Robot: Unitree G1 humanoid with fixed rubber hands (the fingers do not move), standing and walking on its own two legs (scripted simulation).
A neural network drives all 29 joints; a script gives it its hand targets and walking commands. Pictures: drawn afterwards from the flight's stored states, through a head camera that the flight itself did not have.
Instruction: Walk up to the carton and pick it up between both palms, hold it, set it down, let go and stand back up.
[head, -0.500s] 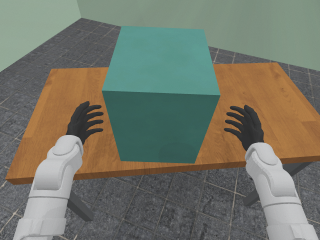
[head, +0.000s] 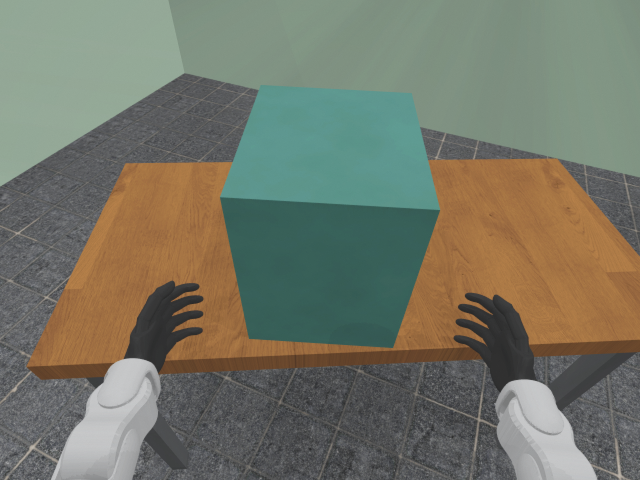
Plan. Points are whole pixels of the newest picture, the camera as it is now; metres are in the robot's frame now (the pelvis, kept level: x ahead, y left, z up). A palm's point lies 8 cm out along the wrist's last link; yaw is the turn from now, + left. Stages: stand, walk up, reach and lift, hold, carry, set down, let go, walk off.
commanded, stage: set down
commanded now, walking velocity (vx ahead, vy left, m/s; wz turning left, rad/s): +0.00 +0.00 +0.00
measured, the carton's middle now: (328, 219) +0.47 +0.04 +0.07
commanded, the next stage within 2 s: none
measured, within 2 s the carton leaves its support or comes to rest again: neither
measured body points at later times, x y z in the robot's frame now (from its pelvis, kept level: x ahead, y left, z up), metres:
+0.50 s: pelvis +0.02 +0.00 +0.00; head +0.04 +0.01 +0.45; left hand +0.22 +0.24 +0.00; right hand +0.24 -0.19 +0.00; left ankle +0.05 +0.11 -0.75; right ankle -0.03 -0.12 -0.75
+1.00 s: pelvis +0.03 +0.00 +0.00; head +0.05 +0.00 +0.45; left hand +0.19 +0.24 -0.06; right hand +0.21 -0.20 -0.06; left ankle +0.05 +0.11 -0.75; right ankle -0.03 -0.12 -0.75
